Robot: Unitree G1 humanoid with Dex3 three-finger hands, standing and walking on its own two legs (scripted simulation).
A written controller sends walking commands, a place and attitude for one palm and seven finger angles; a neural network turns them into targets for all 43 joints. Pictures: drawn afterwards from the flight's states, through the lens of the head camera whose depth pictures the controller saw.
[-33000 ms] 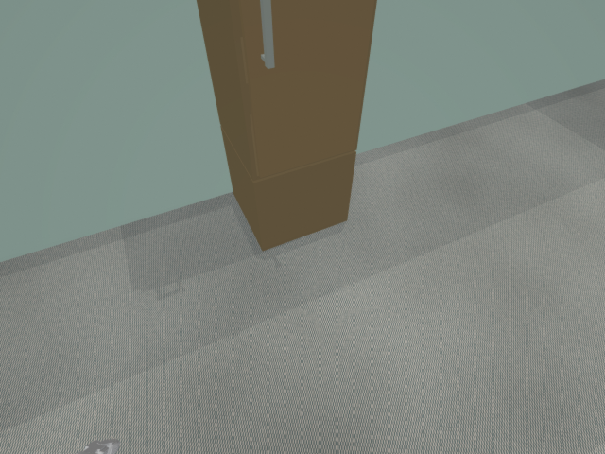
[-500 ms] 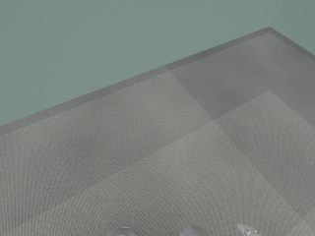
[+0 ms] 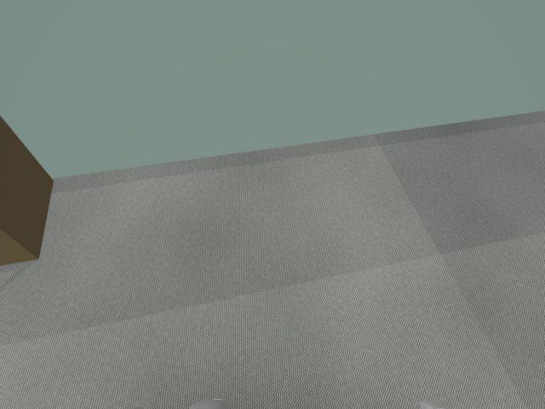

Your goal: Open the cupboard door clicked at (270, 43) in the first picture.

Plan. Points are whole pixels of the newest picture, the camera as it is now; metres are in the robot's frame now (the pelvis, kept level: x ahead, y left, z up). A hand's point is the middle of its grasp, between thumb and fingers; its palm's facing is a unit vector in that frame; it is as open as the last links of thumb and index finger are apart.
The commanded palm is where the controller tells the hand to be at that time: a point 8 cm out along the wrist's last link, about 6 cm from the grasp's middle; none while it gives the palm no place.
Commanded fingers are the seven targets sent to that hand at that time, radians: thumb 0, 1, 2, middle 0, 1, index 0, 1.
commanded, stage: turn to face it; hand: left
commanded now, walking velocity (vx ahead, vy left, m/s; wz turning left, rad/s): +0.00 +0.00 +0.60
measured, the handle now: out of the picture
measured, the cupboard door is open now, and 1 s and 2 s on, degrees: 44 44 44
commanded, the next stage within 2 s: take the last steps up to it in 1.56 s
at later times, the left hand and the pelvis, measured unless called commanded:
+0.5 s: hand out of the picture +0.04 +0.18 -0.15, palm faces +0.30 -0.92 -0.25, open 7.4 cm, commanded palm none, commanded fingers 0.00 0.90 0.90 -0.20 -0.30 -0.20 -0.30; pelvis +0.02 -0.03 +0.01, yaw +19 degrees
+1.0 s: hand out of the picture +0.00 +0.19 -0.14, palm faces +0.58 -0.76 -0.29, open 7.4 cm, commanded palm none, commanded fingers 0.00 0.90 0.90 -0.20 -0.30 -0.20 -0.30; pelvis +0.04 -0.04 +0.01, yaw +37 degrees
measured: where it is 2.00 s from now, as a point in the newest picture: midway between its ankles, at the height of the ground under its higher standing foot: outside the picture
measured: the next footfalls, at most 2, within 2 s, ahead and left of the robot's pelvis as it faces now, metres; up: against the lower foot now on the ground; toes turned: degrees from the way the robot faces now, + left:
right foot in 0.30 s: +0.08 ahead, -0.16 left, +0.00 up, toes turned +8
left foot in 0.58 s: +0.02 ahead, +0.11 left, +0.00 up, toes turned +27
